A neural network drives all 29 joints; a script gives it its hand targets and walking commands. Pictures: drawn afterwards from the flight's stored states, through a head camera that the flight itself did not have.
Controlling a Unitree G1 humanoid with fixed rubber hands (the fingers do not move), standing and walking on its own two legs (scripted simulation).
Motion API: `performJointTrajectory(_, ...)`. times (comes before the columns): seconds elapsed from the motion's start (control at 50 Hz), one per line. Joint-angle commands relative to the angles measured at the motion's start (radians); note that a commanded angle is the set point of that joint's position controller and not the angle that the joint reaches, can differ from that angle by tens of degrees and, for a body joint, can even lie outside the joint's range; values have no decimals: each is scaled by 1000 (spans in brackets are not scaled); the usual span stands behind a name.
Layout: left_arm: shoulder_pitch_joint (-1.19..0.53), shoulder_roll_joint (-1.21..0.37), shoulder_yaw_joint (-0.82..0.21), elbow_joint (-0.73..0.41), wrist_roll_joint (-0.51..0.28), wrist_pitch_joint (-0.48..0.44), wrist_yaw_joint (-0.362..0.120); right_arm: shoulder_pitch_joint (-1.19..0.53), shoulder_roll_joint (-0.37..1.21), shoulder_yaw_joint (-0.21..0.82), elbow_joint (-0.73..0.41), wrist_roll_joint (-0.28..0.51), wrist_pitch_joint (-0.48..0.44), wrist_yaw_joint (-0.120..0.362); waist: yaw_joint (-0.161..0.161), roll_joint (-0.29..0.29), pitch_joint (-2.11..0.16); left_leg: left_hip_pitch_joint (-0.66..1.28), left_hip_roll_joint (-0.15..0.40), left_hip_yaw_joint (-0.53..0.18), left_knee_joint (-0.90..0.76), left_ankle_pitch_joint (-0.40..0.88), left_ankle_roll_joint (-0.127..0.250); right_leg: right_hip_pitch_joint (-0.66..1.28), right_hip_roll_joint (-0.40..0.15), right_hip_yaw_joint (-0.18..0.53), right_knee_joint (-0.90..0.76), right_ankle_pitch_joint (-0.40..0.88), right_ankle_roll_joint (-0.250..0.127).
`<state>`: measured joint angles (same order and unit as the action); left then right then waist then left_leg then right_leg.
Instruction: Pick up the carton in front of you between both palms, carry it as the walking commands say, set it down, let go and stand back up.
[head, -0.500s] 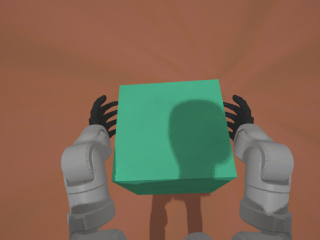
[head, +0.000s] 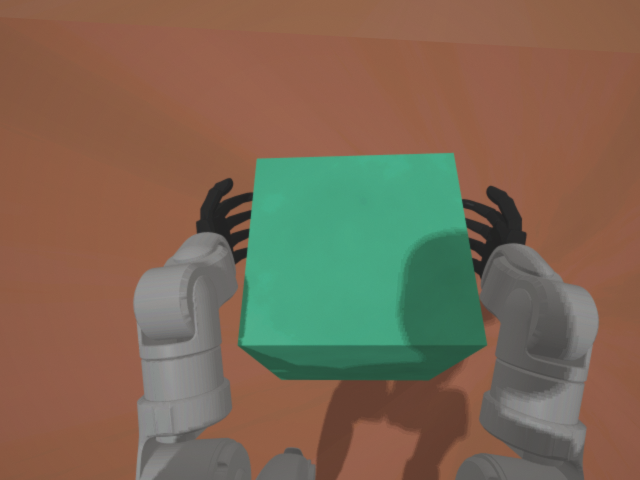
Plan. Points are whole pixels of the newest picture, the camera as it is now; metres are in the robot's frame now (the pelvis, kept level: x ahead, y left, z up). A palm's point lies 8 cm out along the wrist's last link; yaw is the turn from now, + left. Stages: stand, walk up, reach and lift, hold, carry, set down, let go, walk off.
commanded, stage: carry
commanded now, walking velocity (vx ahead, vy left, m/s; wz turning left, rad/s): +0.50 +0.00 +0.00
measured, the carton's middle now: (354, 284) +0.36 +0.03 +0.06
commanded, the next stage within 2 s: none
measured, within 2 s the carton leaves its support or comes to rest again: neither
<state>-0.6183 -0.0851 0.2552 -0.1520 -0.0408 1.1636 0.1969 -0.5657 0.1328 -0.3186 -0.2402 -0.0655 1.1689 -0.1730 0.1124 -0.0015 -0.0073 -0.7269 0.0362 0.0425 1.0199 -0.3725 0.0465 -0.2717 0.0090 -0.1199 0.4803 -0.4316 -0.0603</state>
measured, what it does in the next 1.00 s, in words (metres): climbs: left foot, then right foot 0.03 m higher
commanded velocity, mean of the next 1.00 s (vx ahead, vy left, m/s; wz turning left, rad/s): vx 0.50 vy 0.00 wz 0.00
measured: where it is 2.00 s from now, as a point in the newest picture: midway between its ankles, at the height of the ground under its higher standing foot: (368, 185)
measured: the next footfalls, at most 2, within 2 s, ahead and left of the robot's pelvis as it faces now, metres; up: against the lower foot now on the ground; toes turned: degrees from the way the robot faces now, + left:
left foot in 0.10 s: +0.24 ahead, +0.12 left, +0.03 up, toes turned +5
right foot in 0.46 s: +0.46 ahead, -0.09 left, +0.06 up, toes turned -6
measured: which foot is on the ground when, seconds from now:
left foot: up 0.00-0.08, down 0.10-0.50, up 0.52-0.82, down 0.84-1.00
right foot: down 0.00-0.12, up 0.14-0.44, down 0.46-0.84, up 0.86-1.00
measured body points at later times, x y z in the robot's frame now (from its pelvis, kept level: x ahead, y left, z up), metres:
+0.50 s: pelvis +0.33 +0.00 +0.02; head +0.34 +0.00 +0.47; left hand +0.69 +0.15 +0.18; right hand +0.69 -0.15 +0.18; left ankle +0.20 +0.11 -0.69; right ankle +0.42 -0.09 -0.68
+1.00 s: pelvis +0.63 +0.04 +0.08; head +0.66 +0.04 +0.52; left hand +1.01 +0.15 +0.20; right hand +0.96 -0.16 +0.20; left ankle +0.66 +0.11 -0.65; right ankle +0.55 -0.07 -0.54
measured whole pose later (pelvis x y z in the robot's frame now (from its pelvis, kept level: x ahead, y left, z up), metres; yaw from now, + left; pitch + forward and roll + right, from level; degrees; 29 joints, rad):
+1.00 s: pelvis +0.63 +0.04 +0.08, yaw -1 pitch +5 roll +0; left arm -0.60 -0.11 0.32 -0.10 0.07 1.20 0.15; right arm -0.57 0.11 -0.26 -0.11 -0.02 1.20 -0.21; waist -0.11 0.00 -0.03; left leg -0.42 -0.02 0.12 0.59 -0.38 0.06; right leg -0.58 0.01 -0.02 1.32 -0.44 -0.05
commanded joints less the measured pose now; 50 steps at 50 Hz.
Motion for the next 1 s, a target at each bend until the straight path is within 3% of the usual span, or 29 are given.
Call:
performJointTrajectory(0.0,-581,-747,-650,-79,-262,3,-79,-552,602,603,9,167,-2,0,-44,-135,-397,115,-22,69,-252,45,-6,268,-225,187,-120,402,-140)
performJointTrajectory(0.02,-564,-732,-636,-63,-241,9,-74,-548,600,609,17,177,5,3,-56,-157,-388,185,-50,119,-309,48,-2,246,-217,156,-109,438,-120)
performJointTrajectory(0.06,-530,-710,-608,-37,-199,23,-67,-539,610,621,39,202,16,11,-135,-140,-426,472,-130,218,-436,116,18,160,-187,44,83,674,-61)
performJointTrajectory(0.08,-517,-696,-591,-26,-174,31,-63,-521,602,617,67,209,20,12,-189,-63,-500,714,-107,152,-446,98,44,54,-149,-13,275,696,-14)
performJointTrajectory(0.1,-501,-683,-567,-31,-153,41,-60,-511,585,612,75,208,22,9,-218,178,-583,900,174,-366,-562,-90,165,-183,-60,-16,587,411,52)
performJointTrajectory(0.12,-514,-675,-547,-32,-135,44,-58,-520,605,617,86,208,22,8,-230,358,-561,1019,287,-763,-711,77,273,-459,98,55,800,-91,66)
performJointTrajectory(0.14,-539,-692,-535,-35,-119,38,-53,-572,648,642,43,243,25,16,-202,211,-526,1023,314,-709,-646,222,292,-551,37,145,955,-107,37)
performJointTrajectory(0.18,-527,-726,-500,-21,-84,30,-51,-695,750,733,-27,338,12,45,-208,0,-467,928,276,-520,-569,437,237,-603,-24,151,960,-52,12)
performJointTrajectory(0.22,-518,-755,-499,-13,-61,12,-53,-786,809,780,-72,405,-8,67,-175,31,-470,877,243,-405,-603,332,176,-564,-48,153,845,11,0)
performJointTrajectory(0.3,-517,-733,-530,-49,-45,-12,-43,-755,789,780,-76,428,-24,73,-178,94,-437,850,235,-287,-657,307,186,-550,-60,104,617,14,11)
performJointTrajectory(0.36,-508,-683,-547,-77,-61,-1,-35,-672,725,743,-32,395,-9,60,-166,140,-398,738,188,-136,-680,331,145,-370,-36,29,320,70,20)
performJointTrajectory(0.4,-502,-657,-554,-76,-78,16,-35,-606,682,703,15,351,8,46,-133,179,-396,682,172,-68,-632,459,110,-195,31,-84,209,92,16)
performJointTrajectory(0.44,-492,-646,-556,-40,-100,29,-37,-545,644,663,51,302,25,32,-51,90,-474,544,115,65,-348,707,37,190,85,-115,96,160,-28)
performJointTrajectory(0.46,-456,-642,-552,-17,-106,33,-37,-555,613,639,50,280,34,25,11,-20,-558,364,62,98,-92,514,-11,419,-67,159,50,-14,-83)
performJointTrajectory(0.48,-479,-627,-548,-22,-101,33,-32,-546,612,611,50,261,44,21,-13,-314,-583,82,-81,54,167,64,-45,545,-308,721,-107,55,-236)
performJointTrajectory(0.5,-511,-663,-562,-30,-127,39,-38,-584,617,600,55,240,46,16,-6,-268,-526,-70,-106,-40,372,-159,-27,554,-344,821,-130,246,-291)
performJointTrajectory(0.54,-646,-762,-637,-92,-219,33,-63,-567,652,556,85,197,39,12,-1,-18,-475,-159,-37,-80,462,-125,-1,496,-328,616,-16,510,-262)
performJointTrajectory(0.56,-703,-809,-665,-118,-258,24,-76,-565,673,544,89,176,32,12,-14,10,-458,-151,-13,-81,401,-93,7,451,-306,554,-26,481,-220)
performJointTrajectory(0.62,-783,-864,-707,-150,-327,-4,-103,-586,684,545,73,133,4,6,-39,-65,-452,-107,0,-51,252,-53,9,394,-282,450,-84,317,-172)
performJointTrajectory(0.68,-737,-825,-689,-127,-329,-8,-101,-577,647,561,51,124,-5,-7,-36,-95,-417,-89,20,-22,24,-16,-5,365,-269,342,-123,336,-180)
performJointTrajectory(0.74,-641,-767,-648,-64,-286,8,-88,-548,611,573,64,132,10,-9,-44,-139,-384,103,-22,68,-253,52,-8,266,-223,200,-136,398,-131)
performJointTrajectory(0.78,-604,-742,-620,-24,-247,21,-80,-543,611,587,80,155,24,-1,-91,-169,-391,314,-88,169,-351,85,8,195,-218,131,-68,563,-90)
performJointTrajectory(0.8,-582,-731,-606,-12,-224,29,-74,-536,614,592,92,168,31,3,-141,-150,-422,481,-131,220,-419,119,20,144,-197,58,61,699,-57)
performJointTrajectory(0.82,-569,-718,-586,0,-198,38,-69,-527,609,591,116,181,34,6,-195,-72,-495,715,-126,181,-434,95,42,51,-156,-8,258,738,-14)
performJointTrajectory(0.84,-563,-701,-561,-4,-171,47,-63,-509,604,590,122,186,37,6,-245,108,-553,879,99,-258,-564,-175,125,-158,-76,-18,553,481,42)
performJointTrajectory(0.86,-560,-700,-536,-4,-149,52,-61,-547,615,594,125,192,35,6,-221,341,-552,1016,282,-740,-697,2,249,-443,82,57,759,-74,68)
performJointTrajectory(0.88,-582,-704,-524,-10,-127,49,-54,-579,666,623,95,231,38,16,-200,235,-522,1012,304,-743,-659,144,273,-533,41,147,929,-105,37)
performJointTrajectory(0.92,-560,-738,-487,5,-83,40,-49,-703,772,714,22,329,27,46,-202,8,-473,913,268,-531,-571,408,230,-577,-21,148,964,-36,14)
performJointTrajectory(0.98,-543,-772,-488,10,-42,11,-50,-814,848,773,-34,420,-7,78,-166,65,-475,845,233,-390,-620,309,167,-530,-47,139,820,26,0)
